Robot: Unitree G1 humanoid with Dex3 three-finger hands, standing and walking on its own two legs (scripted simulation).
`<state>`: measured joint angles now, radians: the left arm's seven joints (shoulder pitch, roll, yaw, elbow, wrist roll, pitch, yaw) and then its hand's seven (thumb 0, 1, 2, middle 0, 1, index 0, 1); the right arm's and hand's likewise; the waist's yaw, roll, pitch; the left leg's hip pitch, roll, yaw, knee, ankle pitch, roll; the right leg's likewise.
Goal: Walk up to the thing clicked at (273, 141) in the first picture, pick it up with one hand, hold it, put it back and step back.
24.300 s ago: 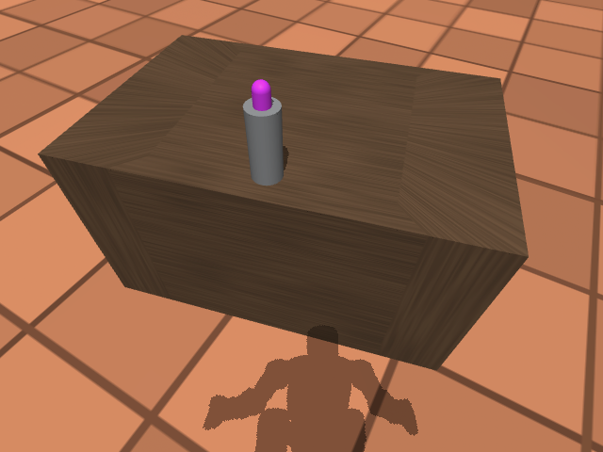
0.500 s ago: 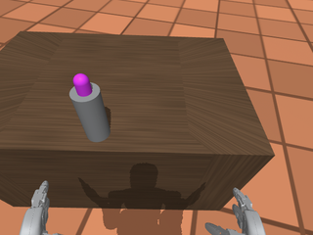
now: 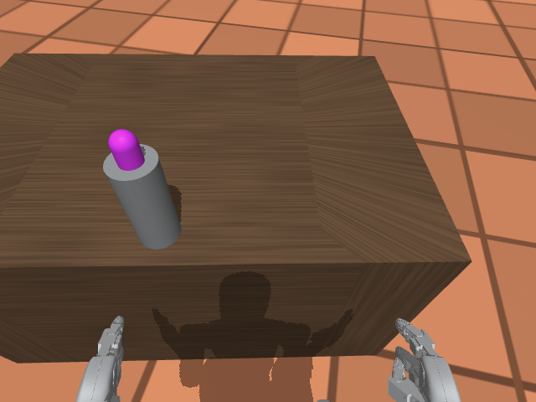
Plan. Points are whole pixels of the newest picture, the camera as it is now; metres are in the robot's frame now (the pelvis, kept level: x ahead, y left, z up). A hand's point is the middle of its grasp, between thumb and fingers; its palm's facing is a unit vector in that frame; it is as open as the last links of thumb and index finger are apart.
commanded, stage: home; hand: left
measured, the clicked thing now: (143, 190) +0.45 +0.22 +0.06
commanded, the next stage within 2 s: stand in 1.98 s
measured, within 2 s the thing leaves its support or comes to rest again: neither
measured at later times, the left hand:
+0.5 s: hand (151, 386) +0.17 +0.17 -0.05, palm faces +0.12 -0.97 -0.22, open 17.5 cm
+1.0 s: hand (147, 388) +0.17 +0.17 -0.05, palm faces +0.12 -0.97 -0.22, open 17.6 cm
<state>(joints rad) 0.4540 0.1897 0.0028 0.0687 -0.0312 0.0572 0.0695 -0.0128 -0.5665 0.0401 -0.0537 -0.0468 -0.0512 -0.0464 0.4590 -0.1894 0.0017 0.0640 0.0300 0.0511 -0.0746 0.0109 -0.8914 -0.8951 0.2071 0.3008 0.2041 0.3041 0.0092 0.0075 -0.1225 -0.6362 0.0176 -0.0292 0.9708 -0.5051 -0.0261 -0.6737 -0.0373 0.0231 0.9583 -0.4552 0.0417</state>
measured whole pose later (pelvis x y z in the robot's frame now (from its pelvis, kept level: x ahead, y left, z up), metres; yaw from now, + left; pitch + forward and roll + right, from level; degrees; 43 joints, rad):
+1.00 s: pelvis +0.00 +0.00 +0.00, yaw +0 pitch +10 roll +0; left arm 0.48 0.20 0.01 0.00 -0.04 0.11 0.08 -0.01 -0.57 0.04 -0.06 -0.05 -0.05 -0.05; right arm 0.48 -0.20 0.00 0.03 0.03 0.06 -0.09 0.01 -0.90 -0.90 0.21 0.30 0.20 0.31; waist 0.00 0.00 -0.13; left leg -0.67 0.02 -0.04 1.00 -0.51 -0.03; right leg -0.71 -0.03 0.01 0.99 -0.46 0.03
